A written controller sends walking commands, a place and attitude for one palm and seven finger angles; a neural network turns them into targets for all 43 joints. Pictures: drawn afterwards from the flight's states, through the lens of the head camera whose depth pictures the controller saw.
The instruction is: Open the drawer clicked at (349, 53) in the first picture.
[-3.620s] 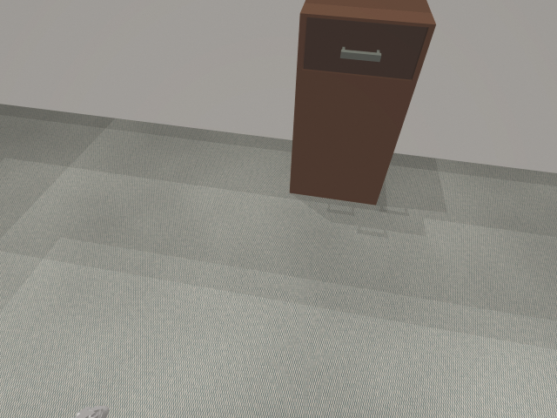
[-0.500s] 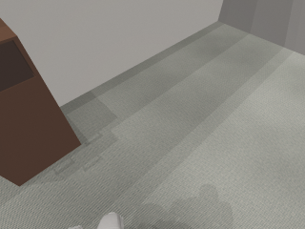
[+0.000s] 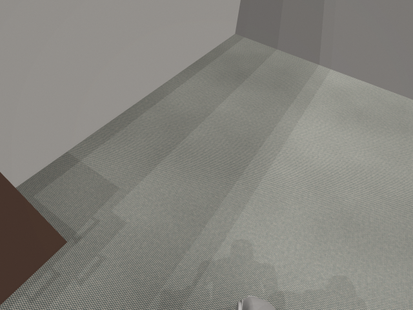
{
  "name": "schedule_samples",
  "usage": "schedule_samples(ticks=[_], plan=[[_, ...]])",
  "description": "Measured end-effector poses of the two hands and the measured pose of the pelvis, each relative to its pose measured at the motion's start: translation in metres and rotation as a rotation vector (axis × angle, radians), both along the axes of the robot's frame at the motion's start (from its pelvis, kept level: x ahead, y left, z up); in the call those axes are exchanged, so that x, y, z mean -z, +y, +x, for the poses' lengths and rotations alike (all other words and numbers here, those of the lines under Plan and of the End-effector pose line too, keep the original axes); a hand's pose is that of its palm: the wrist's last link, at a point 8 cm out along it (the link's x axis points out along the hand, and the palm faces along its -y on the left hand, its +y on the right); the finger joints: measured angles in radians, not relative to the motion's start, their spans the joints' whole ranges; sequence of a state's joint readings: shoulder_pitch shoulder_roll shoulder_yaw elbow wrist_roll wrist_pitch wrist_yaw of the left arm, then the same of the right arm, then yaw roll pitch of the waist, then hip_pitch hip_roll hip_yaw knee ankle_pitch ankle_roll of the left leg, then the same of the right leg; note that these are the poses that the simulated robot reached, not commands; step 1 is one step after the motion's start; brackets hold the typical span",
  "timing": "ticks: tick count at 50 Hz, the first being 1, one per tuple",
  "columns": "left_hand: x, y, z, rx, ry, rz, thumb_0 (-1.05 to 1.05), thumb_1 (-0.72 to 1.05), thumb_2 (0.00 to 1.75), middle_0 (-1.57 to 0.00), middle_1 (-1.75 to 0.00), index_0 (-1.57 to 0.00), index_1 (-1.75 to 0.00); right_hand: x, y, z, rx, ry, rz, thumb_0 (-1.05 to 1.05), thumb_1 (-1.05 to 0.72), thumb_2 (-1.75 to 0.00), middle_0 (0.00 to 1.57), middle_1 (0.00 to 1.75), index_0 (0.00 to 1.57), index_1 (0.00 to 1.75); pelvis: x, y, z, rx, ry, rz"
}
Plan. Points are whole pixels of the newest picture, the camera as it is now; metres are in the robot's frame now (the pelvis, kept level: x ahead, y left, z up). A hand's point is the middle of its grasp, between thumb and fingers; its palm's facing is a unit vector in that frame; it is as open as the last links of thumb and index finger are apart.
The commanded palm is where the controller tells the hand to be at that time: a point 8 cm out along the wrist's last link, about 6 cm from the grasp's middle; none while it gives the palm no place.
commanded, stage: turn to face it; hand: left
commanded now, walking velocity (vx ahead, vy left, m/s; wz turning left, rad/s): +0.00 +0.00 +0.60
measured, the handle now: out of the picture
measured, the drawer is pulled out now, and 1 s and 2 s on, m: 0.00 0.00 0.00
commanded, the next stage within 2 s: take the last steps up to it in 1.84 s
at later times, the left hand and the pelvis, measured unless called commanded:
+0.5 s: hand out of the picture +0.12 +0.17 -0.20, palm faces +0.17 -0.97 -0.15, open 7.4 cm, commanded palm none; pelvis +0.04 -0.01 -0.03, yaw +10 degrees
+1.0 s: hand out of the picture +0.05 +0.18 -0.15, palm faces +0.45 -0.84 -0.31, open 7.4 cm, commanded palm none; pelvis +0.04 -0.06 -0.01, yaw +27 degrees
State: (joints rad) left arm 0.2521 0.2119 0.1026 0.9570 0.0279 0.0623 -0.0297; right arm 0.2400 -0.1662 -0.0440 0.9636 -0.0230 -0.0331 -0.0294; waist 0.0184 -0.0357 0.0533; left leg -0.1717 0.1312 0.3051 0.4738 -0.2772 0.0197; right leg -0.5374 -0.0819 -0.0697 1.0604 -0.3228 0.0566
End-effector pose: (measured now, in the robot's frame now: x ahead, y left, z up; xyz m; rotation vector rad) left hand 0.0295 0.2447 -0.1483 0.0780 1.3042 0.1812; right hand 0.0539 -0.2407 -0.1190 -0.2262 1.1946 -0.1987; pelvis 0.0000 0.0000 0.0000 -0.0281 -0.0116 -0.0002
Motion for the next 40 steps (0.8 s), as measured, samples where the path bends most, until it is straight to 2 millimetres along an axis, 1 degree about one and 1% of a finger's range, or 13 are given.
schedule_samples(ticks=[4, 8, 11, 14, 17, 20, 24, 25, 27, 30, 34, 37, 40], plan=[[-0.003, -0.013, 0.059, 0.099, -0.053, 0.022, 0.01, 0.91, 0.9, -0.19, -0.3, -0.19, -0.29, 0.012, -0.014, -0.038, 0.1, 0.101, 0.011, 0.0, -0.92, -0.9, 0.2, 0.3, 0.21, 0.3, 0.004, -0.007, 0.012, 0.034, 0.005, 0.009], [-0.004, -0.035, 0.112, 0.171, -0.15, 0.062, 0.0, 0.91, 0.9, -0.19, -0.3, -0.19, -0.29, 0.032, -0.023, -0.071, 0.164, 0.221, 0.053, 0.0, -0.91, -0.9, 0.2, 0.3, 0.2, 0.3, 0.015, -0.023, 0.029, 0.029, 0.013, 0.037], [-0.011, -0.053, 0.133, 0.182, -0.202, 0.065, 0.0, 0.91, 0.9, -0.19, -0.3, -0.19, -0.29, 0.041, -0.02, -0.083, 0.176, 0.306, 0.091, 0.0, -0.91, -0.9, 0.19, 0.3, 0.2, 0.3, 0.016, -0.029, 0.037, -0.002, 0.011, 0.02], [-0.015, -0.062, 0.137, 0.154, -0.228, 0.052, 0.0, 0.91, 0.9, -0.2, -0.3, -0.2, -0.29, 0.04, -0.013, -0.076, 0.152, 0.336, 0.119, 0.01, -0.91, -0.9, 0.19, 0.3, 0.2, 0.3, 0.012, -0.032, 0.04, -0.038, 0.004, 0.025], [-0.013, -0.063, 0.131, 0.108, -0.228, 0.037, 0.0, 0.91, 0.89, -0.2, -0.3, -0.2, -0.29, 0.038, -0.007, -0.055, 0.11, 0.31, 0.133, 0.01, -0.91, -0.9, 0.19, 0.3, 0.2, 0.3, 0.011, -0.031, 0.041, -0.075, 0.001, 0.026], [-0.006, -0.055, 0.116, 0.053, -0.211, 0.024, 0.0, 0.91, 0.89, -0.2, -0.3, -0.2, -0.29, 0.037, -0.001, -0.025, 0.054, 0.254, 0.126, 0.01, -0.91, -0.9, 0.19, 0.3, 0.2, 0.3, 0.012, -0.027, 0.04, -0.114, 0.002, 0.021], [0.015, -0.031, 0.085, -0.039, -0.17, 0.01, 0.0, 0.91, 0.89, -0.2, -0.3, -0.2, -0.3, 0.037, 0.004, 0.017, -0.038, 0.162, 0.076, 0.01, -0.91, -0.9, 0.2, 0.3, 0.2, 0.3, 0.023, -0.013, 0.037, -0.168, 0.009, -0.002], [0.021, -0.023, 0.077, -0.063, -0.154, 0.009, 0.0, 0.91, 0.89, -0.2, -0.3, -0.2, -0.3, 0.037, 0.005, 0.026, -0.057, 0.142, 0.06, 0.01, -0.91, -0.9, 0.2, 0.3, 0.2, 0.3, 0.027, -0.009, 0.036, -0.18, 0.014, -0.003], [0.026, -0.01, 0.058, -0.098, -0.107, 0.021, 0.0, 0.91, 0.89, -0.2, -0.3, -0.2, -0.29, 0.033, 0.005, 0.041, -0.09, 0.108, 0.034, 0.01, -0.91, -0.9, 0.2, 0.3, 0.2, 0.3, 0.028, -0.005, 0.034, -0.191, 0.022, 0.003], [0.019, 0.006, 0.034, -0.146, -0.052, 0.044, 0.0, 0.91, 0.89, -0.2, -0.3, -0.2, -0.29, 0.022, 0.004, 0.058, -0.133, 0.083, 0.004, 0.01, -0.91, -0.9, 0.2, 0.3, 0.2, 0.3, 0.02, -0.003, 0.034, -0.217, 0.032, 0.004], [0.004, 0.017, 0.01, -0.203, -0.027, 0.076, 0.01, 0.91, 0.9, -0.2, -0.3, -0.19, -0.29, 0.011, 0.002, 0.08, -0.195, 0.067, -0.014, 0.0, -0.91, -0.9, 0.2, 0.3, 0.2, 0.3, 0.009, -0.002, 0.036, -0.253, 0.038, 0.004], [-0.005, 0.02, -0.002, -0.24, -0.023, 0.101, 0.01, 0.91, 0.9, -0.2, -0.3, -0.19, -0.29, 0.008, 0.0, 0.098, -0.239, 0.053, -0.015, 0.0, -0.91, -0.9, 0.2, 0.3, 0.2, 0.3, 0.005, -0.006, 0.038, -0.285, 0.038, 0.004], [-0.012, 0.017, -0.006, -0.269, -0.032, 0.124, 0.01, 0.91, 0.9, -0.19, -0.3, -0.19, -0.29, 0.009, -0.004, 0.114, -0.279, 0.039, -0.006, 0.0, -0.9, -0.9, 0.2, 0.3, 0.21, 0.3, 0.004, -0.013, 0.039, -0.321, 0.037, 0.008]])
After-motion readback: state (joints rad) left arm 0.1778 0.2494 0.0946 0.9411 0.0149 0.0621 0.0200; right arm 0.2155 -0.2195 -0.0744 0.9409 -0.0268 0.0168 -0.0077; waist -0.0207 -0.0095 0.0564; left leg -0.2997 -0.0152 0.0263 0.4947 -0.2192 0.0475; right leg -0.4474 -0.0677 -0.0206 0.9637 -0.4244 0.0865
